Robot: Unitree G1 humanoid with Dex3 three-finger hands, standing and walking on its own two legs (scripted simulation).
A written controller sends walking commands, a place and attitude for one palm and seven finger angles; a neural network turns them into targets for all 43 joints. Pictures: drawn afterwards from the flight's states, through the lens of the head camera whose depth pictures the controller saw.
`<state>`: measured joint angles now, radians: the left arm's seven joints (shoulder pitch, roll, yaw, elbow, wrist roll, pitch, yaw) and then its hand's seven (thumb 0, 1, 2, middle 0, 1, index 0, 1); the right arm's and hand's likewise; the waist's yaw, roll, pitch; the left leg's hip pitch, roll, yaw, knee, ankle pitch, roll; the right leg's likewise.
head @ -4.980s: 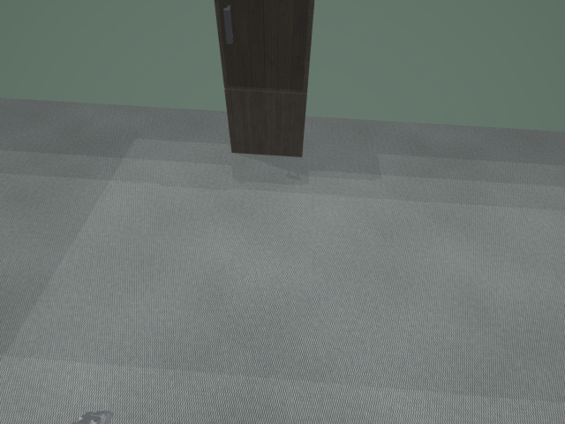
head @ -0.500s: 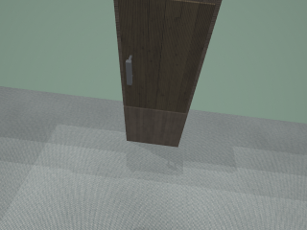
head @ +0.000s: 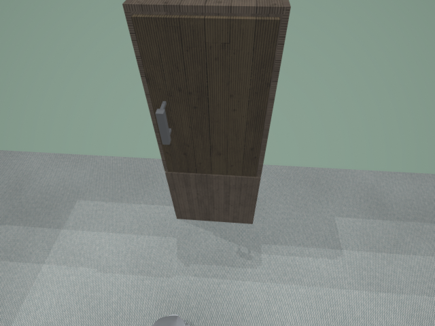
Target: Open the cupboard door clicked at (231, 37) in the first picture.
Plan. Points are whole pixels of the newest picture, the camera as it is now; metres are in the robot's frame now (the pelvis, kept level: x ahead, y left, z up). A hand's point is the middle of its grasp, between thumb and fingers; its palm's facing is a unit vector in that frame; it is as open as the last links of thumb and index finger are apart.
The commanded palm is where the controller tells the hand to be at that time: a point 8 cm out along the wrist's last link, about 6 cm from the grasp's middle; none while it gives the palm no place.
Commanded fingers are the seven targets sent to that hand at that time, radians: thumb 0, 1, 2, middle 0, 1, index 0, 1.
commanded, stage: take the last steps up to it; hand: left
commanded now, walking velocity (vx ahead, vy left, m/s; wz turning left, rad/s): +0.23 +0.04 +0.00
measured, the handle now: (165, 123) +0.71 +0.21 -0.07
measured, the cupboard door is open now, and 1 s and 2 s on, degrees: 0 0 0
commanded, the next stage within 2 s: come to a stop and stand still in 0.24 s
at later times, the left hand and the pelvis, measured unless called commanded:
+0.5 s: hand (124, 315) +0.18 +0.22 -0.18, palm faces +0.03 -0.98 -0.21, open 7.3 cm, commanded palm none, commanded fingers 0.00 0.90 0.90 -0.20 -0.30 -0.20 -0.30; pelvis +0.14 +0.04 -0.01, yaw -1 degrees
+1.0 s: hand (112, 309) +0.19 +0.26 -0.19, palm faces +0.06 -0.98 -0.19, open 7.3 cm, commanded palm none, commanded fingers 0.00 0.90 0.90 -0.20 -0.30 -0.20 -0.30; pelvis +0.14 +0.07 -0.01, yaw +1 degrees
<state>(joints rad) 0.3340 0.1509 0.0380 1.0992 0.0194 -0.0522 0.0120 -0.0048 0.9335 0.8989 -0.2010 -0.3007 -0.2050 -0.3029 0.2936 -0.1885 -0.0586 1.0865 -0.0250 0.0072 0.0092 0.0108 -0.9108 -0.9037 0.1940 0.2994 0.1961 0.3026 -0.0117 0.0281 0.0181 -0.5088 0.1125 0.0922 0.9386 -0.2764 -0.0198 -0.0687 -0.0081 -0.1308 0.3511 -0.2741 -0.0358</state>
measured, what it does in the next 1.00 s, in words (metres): walks ahead: left foot, then right foot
